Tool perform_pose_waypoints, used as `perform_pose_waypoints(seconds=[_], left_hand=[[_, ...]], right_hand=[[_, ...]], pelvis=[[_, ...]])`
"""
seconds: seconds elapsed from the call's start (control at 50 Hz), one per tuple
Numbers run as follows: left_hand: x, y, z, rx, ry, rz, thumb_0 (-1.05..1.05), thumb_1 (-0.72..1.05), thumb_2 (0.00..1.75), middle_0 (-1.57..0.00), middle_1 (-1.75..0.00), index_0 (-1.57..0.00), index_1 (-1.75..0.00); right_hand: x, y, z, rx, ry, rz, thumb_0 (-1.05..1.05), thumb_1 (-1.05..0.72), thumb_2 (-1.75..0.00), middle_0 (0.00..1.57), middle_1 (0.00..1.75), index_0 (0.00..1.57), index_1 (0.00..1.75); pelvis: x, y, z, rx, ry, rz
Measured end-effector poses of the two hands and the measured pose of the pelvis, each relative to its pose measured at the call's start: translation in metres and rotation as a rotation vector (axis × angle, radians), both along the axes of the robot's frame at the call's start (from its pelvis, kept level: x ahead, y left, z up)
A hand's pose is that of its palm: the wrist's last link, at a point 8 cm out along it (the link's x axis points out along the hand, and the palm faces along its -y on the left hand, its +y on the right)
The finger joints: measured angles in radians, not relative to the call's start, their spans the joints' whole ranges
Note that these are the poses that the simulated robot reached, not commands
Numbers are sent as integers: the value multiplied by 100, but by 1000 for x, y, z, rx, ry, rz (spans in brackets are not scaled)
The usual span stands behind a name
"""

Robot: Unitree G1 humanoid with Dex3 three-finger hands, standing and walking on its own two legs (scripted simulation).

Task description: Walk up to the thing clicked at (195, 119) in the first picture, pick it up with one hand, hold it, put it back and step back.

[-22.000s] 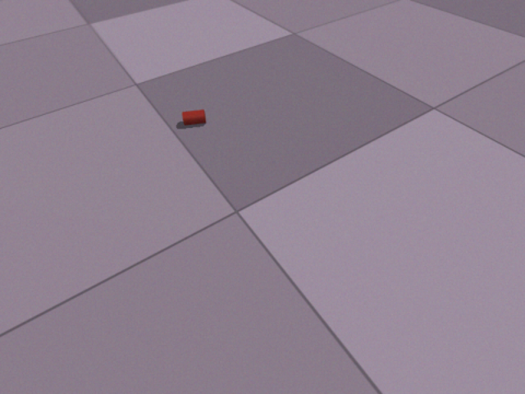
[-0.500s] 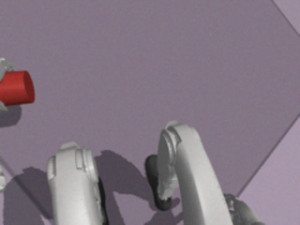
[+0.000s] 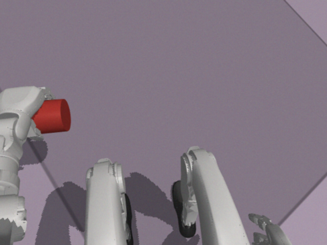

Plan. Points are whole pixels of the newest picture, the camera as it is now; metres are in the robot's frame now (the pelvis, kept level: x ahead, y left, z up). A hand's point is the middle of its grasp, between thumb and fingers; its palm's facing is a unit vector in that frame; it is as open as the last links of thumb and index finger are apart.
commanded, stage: lift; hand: left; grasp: from above
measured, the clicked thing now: (37, 117) +0.44 +0.31 -0.14
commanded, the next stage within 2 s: hold in 1.18 s
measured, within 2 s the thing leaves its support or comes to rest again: neither
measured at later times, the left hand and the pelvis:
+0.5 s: hand out of the picture +0.36 +0.28 +0.10, palm faces -0.45 -0.11 -0.89, open 11.1 cm; pelvis +0.01 +0.00 +0.18, yaw +4 degrees
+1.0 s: hand out of the picture +0.37 +0.26 +0.21, palm faces -0.44 -0.10 -0.89, open 11.1 cm; pelvis +0.06 +0.00 +0.30, yaw +4 degrees
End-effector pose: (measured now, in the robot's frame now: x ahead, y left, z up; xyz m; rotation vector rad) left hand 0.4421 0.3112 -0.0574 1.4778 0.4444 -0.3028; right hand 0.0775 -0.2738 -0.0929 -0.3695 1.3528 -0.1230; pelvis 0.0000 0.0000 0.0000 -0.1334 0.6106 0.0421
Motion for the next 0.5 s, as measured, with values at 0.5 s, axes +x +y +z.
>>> perform_pose_waypoints(seconds=[0.5], left_hand=[[-78, -25, 213, -26, -10, 24, 2, -13, 47, -65, -47, -69, -46]], right_hand=[[59, 21, 166, 40, -265, -38, 1, -90, -90, 21, 30, 21, 30]], pelvis=[[15, 0, 177, 61, -199, 30]])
